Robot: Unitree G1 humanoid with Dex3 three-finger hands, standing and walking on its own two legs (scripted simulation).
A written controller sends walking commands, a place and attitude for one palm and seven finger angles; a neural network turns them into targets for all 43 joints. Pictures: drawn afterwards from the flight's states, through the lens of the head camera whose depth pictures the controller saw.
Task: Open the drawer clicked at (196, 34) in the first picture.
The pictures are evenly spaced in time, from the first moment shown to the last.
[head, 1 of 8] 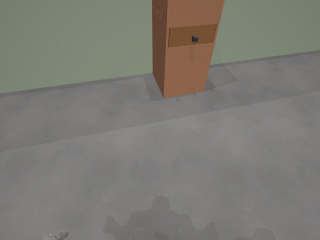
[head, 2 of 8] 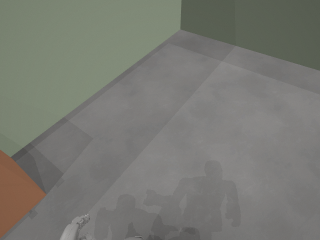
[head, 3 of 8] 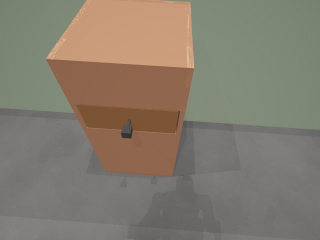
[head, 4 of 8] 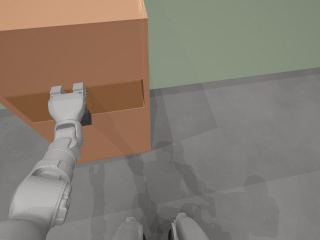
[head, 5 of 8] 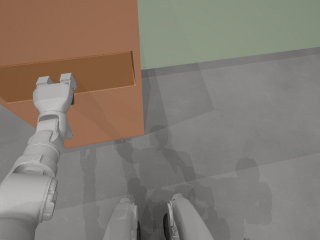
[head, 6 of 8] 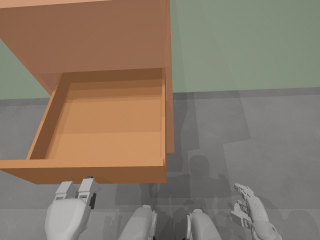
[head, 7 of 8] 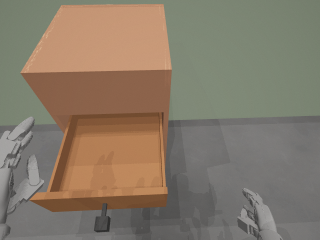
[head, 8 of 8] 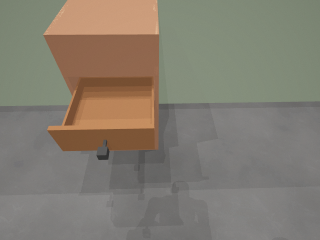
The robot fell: no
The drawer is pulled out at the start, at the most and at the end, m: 0.00 0.30 0.30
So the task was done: yes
